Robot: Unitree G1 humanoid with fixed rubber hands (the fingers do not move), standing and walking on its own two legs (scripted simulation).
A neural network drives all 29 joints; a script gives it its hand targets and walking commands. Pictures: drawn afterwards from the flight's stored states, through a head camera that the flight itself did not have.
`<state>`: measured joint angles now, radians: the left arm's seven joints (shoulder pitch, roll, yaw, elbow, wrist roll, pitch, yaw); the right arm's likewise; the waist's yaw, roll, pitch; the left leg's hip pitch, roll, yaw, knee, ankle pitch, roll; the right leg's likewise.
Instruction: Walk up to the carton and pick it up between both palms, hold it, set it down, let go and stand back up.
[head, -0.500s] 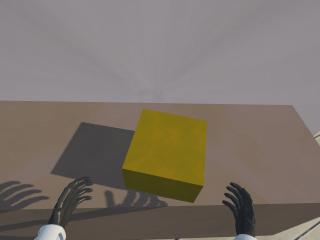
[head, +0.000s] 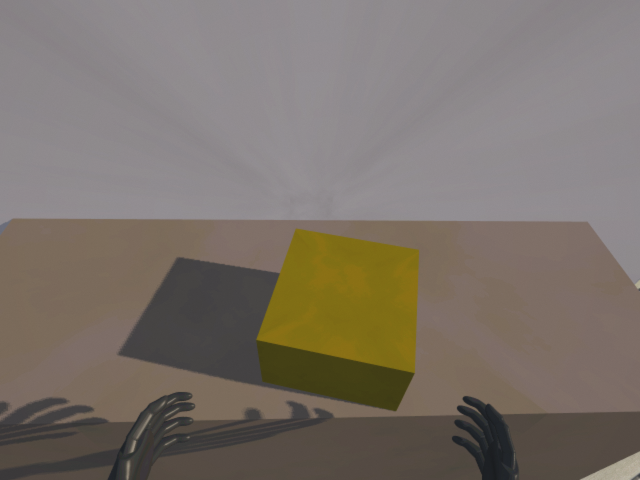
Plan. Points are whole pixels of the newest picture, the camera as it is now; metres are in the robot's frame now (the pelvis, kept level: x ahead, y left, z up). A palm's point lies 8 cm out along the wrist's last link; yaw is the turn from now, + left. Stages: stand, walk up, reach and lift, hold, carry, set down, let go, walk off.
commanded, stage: set down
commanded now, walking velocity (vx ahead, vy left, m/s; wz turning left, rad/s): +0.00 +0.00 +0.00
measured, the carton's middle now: (342, 314) +0.43 -0.02 -0.11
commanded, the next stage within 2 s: let go in 0.72 s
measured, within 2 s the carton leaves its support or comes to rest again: neither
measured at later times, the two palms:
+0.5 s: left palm (173, 452) +0.18 +0.20 -0.06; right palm (515, 470) +0.18 -0.23 -0.06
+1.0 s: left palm (179, 456) +0.18 +0.19 -0.07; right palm (527, 466) +0.18 -0.25 -0.07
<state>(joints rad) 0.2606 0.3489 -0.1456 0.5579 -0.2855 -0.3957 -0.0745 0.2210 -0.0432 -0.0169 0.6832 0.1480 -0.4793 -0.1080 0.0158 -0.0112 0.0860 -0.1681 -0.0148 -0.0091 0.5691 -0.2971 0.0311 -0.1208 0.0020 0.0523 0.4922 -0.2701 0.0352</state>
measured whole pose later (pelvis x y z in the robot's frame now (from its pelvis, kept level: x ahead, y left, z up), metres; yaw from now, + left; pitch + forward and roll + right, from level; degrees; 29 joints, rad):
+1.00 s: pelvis +0.03 -0.03 +0.01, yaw +0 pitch -4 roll +0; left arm 0.23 0.21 -0.02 0.53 -0.03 0.02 -0.01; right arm 0.17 -0.17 0.01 0.80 0.04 -0.32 -0.02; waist 0.02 0.00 0.08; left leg -0.07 0.02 -0.01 0.39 -0.25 -0.01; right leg -0.05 0.03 0.04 0.36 -0.24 -0.01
